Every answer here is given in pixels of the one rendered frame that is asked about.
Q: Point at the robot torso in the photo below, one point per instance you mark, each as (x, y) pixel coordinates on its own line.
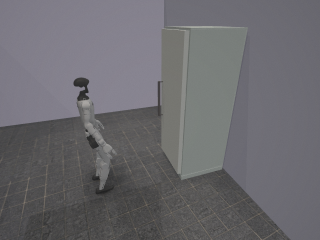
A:
(92, 115)

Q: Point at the fridge door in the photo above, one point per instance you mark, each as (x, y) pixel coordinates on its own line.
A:
(174, 62)

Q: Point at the robot right hand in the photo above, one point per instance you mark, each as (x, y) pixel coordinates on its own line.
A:
(107, 149)

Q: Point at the robot right upper arm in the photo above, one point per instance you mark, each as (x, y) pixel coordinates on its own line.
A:
(86, 111)

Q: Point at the right robot forearm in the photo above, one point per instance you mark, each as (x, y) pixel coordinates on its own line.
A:
(95, 135)

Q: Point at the handle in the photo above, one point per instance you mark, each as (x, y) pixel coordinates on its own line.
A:
(158, 86)

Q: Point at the left robot shin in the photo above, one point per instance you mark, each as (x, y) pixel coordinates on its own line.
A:
(97, 164)

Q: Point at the robot left hand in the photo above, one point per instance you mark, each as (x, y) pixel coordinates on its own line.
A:
(98, 123)

